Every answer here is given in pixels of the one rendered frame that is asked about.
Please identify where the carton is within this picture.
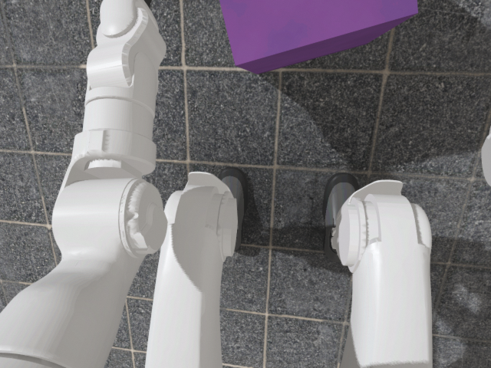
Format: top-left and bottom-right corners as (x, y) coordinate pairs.
(219, 0), (418, 74)

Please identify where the left robot upper arm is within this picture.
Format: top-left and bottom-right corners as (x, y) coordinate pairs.
(0, 178), (168, 368)

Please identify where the robot shin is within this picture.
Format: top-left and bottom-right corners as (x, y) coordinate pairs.
(331, 179), (432, 260)
(164, 172), (234, 225)

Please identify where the left robot forearm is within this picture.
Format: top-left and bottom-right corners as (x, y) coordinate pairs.
(52, 0), (166, 243)

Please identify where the left robot shin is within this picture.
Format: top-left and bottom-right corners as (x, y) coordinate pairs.
(164, 172), (234, 225)

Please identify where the right robot shin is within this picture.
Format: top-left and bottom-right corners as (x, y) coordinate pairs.
(331, 179), (432, 260)

